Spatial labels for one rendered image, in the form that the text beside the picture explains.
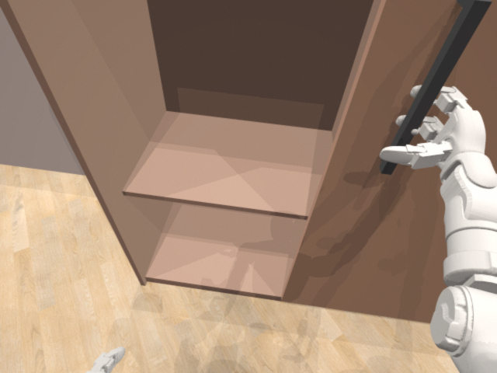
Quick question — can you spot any left robot hand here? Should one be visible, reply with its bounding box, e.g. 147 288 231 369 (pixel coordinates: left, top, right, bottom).
86 347 125 373

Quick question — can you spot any right robot forearm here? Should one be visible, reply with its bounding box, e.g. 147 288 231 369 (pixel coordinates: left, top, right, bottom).
440 152 497 294

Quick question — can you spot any right robot hand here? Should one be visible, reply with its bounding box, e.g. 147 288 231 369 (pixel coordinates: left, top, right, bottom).
380 85 486 170

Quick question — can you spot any wardrobe door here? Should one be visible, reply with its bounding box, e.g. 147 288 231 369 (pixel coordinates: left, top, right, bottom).
281 0 497 323

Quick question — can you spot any handle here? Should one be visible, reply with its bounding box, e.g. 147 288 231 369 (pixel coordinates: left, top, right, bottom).
379 0 492 175

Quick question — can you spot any robot right upper arm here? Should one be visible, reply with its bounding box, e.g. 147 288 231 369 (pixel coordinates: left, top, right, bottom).
430 285 497 373

